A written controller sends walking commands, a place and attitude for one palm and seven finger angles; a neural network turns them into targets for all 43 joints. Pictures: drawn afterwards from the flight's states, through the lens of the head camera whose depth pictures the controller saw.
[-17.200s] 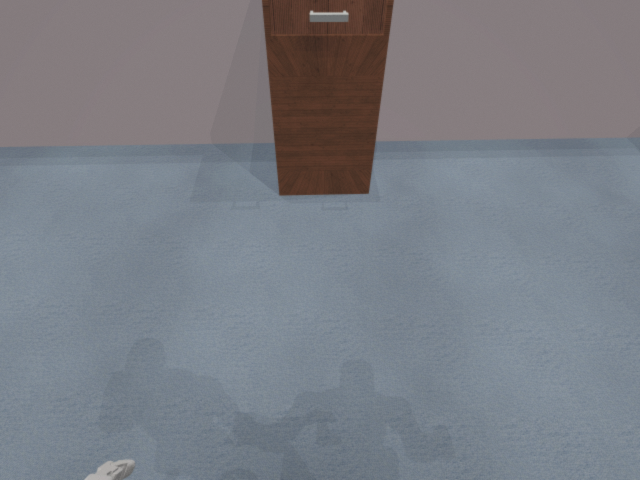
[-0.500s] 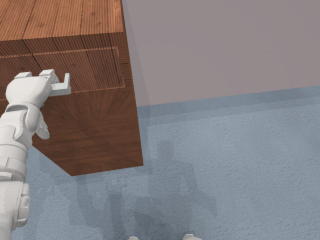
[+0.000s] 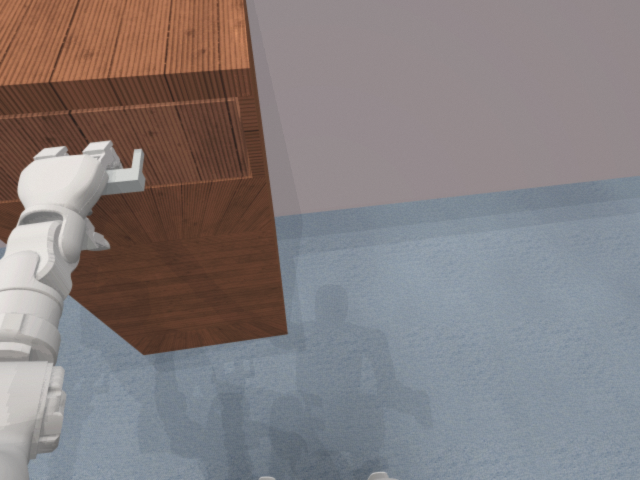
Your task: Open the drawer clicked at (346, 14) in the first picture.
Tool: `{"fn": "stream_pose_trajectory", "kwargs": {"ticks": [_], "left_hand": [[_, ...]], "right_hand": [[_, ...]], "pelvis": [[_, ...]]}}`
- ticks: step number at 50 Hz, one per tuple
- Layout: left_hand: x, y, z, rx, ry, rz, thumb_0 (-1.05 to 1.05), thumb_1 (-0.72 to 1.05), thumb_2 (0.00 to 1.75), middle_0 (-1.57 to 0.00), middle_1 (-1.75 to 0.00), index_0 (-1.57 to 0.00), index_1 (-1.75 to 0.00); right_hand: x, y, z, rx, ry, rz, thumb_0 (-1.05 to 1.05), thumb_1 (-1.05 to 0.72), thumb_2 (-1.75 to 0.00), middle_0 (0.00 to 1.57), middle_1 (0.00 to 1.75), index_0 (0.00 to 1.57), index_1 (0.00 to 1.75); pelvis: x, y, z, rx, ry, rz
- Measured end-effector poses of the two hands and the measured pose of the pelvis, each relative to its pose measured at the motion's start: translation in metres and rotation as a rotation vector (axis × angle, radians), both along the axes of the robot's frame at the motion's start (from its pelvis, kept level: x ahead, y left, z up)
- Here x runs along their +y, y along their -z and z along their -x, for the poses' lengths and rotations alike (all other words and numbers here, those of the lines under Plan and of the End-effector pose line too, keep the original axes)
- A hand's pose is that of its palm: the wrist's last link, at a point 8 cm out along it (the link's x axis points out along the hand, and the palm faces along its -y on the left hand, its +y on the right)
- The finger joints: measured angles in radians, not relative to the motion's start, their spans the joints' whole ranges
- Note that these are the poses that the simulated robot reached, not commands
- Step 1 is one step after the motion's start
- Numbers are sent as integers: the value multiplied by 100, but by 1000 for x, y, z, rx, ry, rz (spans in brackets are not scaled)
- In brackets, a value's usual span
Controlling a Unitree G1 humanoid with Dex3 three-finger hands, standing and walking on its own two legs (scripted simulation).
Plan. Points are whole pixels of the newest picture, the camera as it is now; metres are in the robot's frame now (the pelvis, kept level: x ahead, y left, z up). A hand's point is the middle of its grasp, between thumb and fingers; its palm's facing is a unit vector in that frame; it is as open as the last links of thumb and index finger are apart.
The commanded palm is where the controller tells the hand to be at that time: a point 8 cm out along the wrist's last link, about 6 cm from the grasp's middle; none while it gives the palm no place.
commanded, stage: close the thumb around the handle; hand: left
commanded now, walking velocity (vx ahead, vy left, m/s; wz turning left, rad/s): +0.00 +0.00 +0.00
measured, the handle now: (92, 172) +0.49 +0.31 +0.07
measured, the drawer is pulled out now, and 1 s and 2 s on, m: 0.00 0.06 0.18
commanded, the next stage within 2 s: pull the drawer open in 0.38 s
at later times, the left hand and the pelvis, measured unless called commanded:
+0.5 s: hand (88, 211) +0.44 +0.31 +0.05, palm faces -0.06 -0.02 -1.00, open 5.3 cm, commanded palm +0.41 +0.30 +0.11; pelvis +0.01 +0.00 +0.00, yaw +0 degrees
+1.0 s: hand (82, 249) +0.38 +0.30 +0.05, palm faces -0.01 -0.03 -1.00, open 5.3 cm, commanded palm +0.35 +0.29 +0.11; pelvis +0.02 +0.01 +0.01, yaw +1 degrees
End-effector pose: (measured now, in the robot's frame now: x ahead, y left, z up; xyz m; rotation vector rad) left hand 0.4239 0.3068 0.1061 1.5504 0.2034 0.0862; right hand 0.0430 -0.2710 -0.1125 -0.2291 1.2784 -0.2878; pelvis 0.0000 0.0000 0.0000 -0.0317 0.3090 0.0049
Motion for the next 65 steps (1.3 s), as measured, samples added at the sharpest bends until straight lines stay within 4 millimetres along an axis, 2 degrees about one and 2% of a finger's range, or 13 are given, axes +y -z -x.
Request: {"fn": "stream_pose_trajectory", "kwargs": {"ticks": [12, 17, 32, 38, 53, 59, 65], "left_hand": [[0, 0, -1, -6, 3, -3, 0, 58, 76, -37, -131, -39, -132], [0, 0, -1, -9, -1, -4, 0, 76, 84, -38, -133, -40, -134], [-1, 1, 6, -24, 3, 7, 1, 77, 82, -35, -135, -41, -135], [-3, 2, 23, -48, 9, 15, 1, 76, 82, -35, -135, -41, -135], [-11, 2, 68, -55, -16, 13, 1, 76, 84, -34, -135, -42, -135], [-14, 1, 85, -46, -20, 21, 2, 76, 83, -34, -135, -42, -135], [-17, 1, 104, -49, -21, 24, 2, 76, 82, -33, -135, -42, -135]], "right_hand": [[-1, 1, 0, 16, 6, -2, 1, -91, -90, 20, 30, 20, 30], [0, 2, -2, 18, 10, -9, 1, -91, -90, 20, 30, 20, 30], [5, -2, -22, -30, 18, -29, 1, -91, -90, 20, 30, 20, 30], [10, -5, -42, -79, -3, -44, 1, -91, -90, 20, 30, 20, 30], [27, -15, -110, -237, -126, -66, 1, -91, -90, 20, 30, 20, 30], [29, -19, -122, -279, -145, -71, 1, -91, -90, 20, 30, 20, 30], [26, -20, -125, -296, -158, -69, 1, -91, -90, 20, 30, 20, 30]], "pelvis": [[1, 0, -4, 4, 2, 0], [2, -1, -7, 2, 3, 1], [5, -5, -18, -10, 16, 3], [9, -7, -23, -28, 15, 4], [9, -10, -24, -85, -15, -2], [4, -12, -23, -105, -12, -6], [0, -13, -20, -121, -11, -11]]}}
